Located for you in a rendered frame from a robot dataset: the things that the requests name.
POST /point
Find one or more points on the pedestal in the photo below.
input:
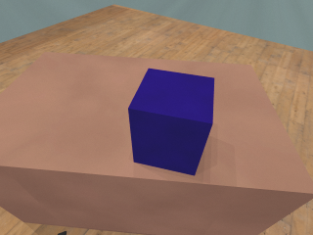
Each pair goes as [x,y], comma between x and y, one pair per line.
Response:
[66,156]

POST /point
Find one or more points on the carton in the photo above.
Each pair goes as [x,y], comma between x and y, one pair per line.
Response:
[170,118]

